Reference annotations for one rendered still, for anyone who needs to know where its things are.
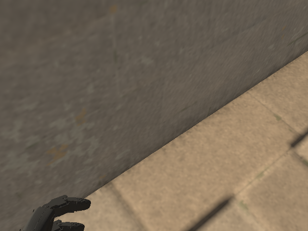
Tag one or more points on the robot left hand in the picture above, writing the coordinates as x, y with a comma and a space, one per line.
42, 219

